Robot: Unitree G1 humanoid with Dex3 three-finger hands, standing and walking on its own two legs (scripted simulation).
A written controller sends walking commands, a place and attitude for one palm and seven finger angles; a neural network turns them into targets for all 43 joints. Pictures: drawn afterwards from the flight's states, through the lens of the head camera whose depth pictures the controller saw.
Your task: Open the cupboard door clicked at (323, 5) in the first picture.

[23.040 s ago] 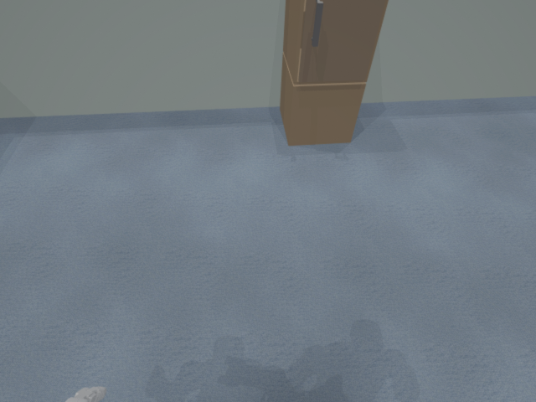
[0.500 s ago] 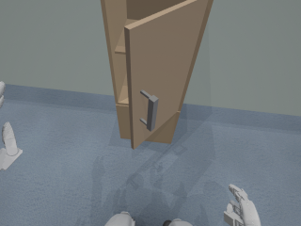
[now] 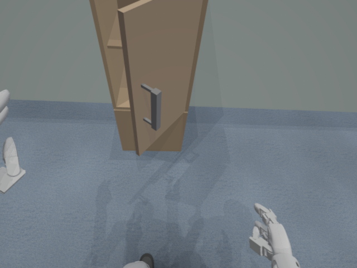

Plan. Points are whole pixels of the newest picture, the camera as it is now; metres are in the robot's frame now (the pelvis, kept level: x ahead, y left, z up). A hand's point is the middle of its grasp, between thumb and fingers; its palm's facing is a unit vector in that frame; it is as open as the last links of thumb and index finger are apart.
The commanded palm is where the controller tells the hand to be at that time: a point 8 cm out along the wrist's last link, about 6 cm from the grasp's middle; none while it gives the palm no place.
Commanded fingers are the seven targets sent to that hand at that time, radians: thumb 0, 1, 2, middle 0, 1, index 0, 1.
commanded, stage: stop stepping back and stand still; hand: left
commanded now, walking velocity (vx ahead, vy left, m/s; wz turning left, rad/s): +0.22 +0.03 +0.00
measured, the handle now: (150, 107) +0.58 +0.12 -0.06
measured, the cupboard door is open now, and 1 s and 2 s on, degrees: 52 52 52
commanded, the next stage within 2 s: let the arm hang, fingers relaxed in 0.72 s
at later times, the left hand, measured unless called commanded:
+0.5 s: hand out of the picture +0.11 +0.25 +0.16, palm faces +0.44 -0.78 -0.44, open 7.5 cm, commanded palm +0.05 +0.29 +0.18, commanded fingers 0.00 0.90 0.90 -0.20 -0.30 -0.20 -0.30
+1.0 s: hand out of the picture +0.08 +0.24 -0.09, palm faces +0.10 -0.93 -0.36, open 7.4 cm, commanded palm none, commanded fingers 0.00 0.90 0.90 -0.20 -0.30 -0.20 -0.30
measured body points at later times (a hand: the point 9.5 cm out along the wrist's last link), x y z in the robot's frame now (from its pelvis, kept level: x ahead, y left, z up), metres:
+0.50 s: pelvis -0.09 -0.01 +0.00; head -0.10 +0.00 +0.45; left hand +0.08 +0.29 +0.18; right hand +0.04 -0.26 -0.09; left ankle -0.10 +0.12 -0.74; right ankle -0.06 -0.10 -0.74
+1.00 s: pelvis -0.09 +0.01 -0.01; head -0.09 -0.01 +0.44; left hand +0.07 +0.28 -0.06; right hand +0.04 -0.24 -0.14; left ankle -0.10 +0.12 -0.74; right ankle -0.08 -0.11 -0.74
